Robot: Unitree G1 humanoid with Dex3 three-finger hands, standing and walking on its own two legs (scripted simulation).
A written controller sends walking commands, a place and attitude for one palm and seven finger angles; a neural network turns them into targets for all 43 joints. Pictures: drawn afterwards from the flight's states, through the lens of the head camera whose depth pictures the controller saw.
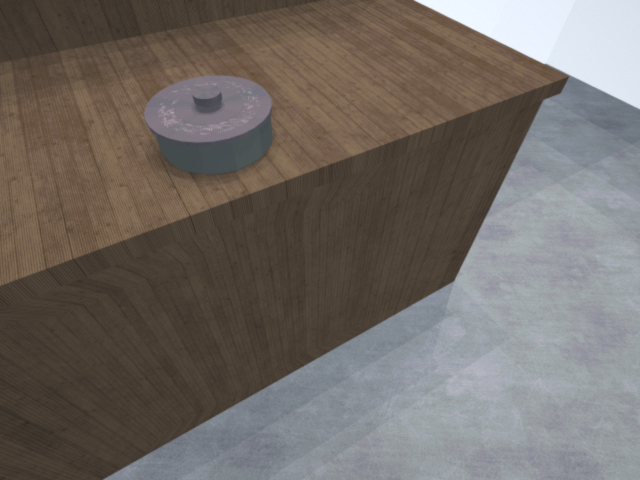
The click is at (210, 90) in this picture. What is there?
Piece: lid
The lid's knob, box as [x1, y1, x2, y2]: [192, 85, 221, 106]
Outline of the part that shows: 192,91 194,102 198,105 209,106 216,104 221,100 220,90 218,87 214,85 202,85 196,87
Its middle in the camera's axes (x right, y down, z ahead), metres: -0.18 -0.23 +0.62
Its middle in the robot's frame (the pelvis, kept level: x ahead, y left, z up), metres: +0.63 +0.22 +0.15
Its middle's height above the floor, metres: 0.93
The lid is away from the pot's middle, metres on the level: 0.00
